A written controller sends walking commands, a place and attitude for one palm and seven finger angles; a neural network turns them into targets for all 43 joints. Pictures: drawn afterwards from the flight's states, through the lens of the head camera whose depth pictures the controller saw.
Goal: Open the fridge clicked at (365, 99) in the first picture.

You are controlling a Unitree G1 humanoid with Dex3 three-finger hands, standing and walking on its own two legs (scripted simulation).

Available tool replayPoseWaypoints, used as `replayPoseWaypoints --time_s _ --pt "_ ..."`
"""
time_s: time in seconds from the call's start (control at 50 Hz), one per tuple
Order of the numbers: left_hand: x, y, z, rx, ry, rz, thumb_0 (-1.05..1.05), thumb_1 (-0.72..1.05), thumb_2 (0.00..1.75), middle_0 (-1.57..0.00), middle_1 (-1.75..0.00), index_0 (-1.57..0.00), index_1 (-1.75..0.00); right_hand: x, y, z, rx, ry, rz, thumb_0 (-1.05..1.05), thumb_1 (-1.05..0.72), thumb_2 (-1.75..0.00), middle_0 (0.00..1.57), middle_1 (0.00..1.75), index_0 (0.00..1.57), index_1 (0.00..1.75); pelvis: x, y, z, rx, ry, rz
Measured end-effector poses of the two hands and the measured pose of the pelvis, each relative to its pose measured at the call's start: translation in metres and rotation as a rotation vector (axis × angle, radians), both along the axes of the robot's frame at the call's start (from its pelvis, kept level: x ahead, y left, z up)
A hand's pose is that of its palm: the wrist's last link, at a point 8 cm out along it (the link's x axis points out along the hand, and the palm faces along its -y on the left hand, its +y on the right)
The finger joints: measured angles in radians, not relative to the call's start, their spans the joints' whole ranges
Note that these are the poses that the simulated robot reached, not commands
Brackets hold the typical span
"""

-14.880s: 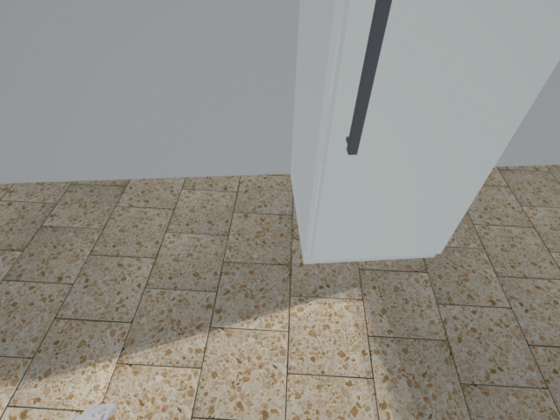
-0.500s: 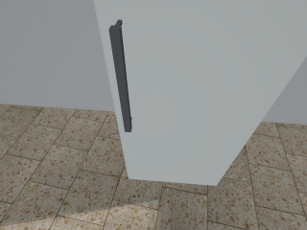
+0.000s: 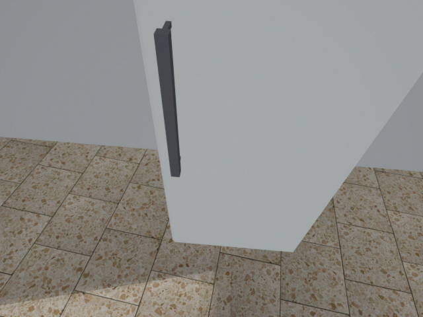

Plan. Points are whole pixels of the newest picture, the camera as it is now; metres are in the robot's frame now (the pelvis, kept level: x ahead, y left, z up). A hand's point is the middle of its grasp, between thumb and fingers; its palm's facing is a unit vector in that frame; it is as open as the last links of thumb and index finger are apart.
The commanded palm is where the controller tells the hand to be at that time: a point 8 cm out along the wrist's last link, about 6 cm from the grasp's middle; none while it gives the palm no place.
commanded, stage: look again from close up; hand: left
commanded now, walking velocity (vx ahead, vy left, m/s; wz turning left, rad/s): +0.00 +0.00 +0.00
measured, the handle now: (172, 114) +0.51 +0.12 +0.10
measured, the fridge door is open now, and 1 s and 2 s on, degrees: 0 0 0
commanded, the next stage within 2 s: raise the hand to about handle height in 0.96 s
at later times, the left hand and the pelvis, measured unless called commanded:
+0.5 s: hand out of the picture +0.07 +0.20 -0.18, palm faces -0.01 -0.98 -0.22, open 7.4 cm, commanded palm none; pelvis +0.04 +0.02 +0.00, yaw -2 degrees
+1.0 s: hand out of the picture +0.04 +0.20 -0.18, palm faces -0.03 -0.98 -0.19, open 7.4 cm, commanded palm none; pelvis +0.04 +0.02 +0.00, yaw -2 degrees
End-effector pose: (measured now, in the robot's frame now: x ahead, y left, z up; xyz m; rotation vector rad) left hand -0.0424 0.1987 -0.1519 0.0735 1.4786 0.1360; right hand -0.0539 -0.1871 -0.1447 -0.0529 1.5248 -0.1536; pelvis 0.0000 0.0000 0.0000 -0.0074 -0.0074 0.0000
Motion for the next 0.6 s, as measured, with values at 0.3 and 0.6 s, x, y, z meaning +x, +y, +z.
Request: replayPoseWaypoints --time_s 0.3,0.6 --pt "0.046 0.034 -0.001 0.058 -0.081 -0.039 0.00 0.91 0.90 -0.20 -0.30 -0.20 -0.30 0.068 -0.009 -0.011 -0.050 -0.163 0.041 0.02 -0.93 -0.90 0.19 0.30 0.20 0.30 0.024 0.022 -0.010 -0.011 0.004 -0.009" --pt "0.112 0.054 0.005 0.082 -0.183 -0.098 0.00 0.91 0.90 -0.20 -0.30 -0.19 -0.30 0.120 -0.021 0.005 -0.095 -0.251 0.070 0.01 -0.92 -0.90 0.20 0.30 0.20 0.30 0.041 0.023 -0.004 0.006 -0.002 -0.033"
